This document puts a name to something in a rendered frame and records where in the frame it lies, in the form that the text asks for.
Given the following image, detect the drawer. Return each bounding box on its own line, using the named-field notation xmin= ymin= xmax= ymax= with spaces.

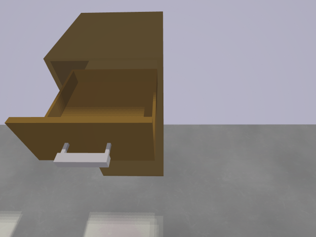
xmin=5 ymin=69 xmax=158 ymax=160

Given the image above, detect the cabinet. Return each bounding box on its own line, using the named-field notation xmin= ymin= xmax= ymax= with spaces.
xmin=44 ymin=11 xmax=163 ymax=176

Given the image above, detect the handle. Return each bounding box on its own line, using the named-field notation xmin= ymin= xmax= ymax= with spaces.
xmin=54 ymin=143 xmax=111 ymax=167

